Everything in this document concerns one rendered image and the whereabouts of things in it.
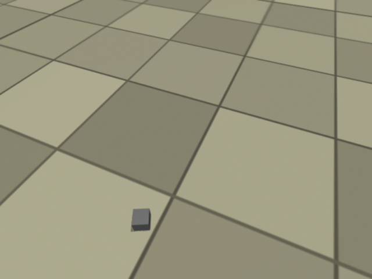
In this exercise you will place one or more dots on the small box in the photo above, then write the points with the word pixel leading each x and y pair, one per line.
pixel 141 219

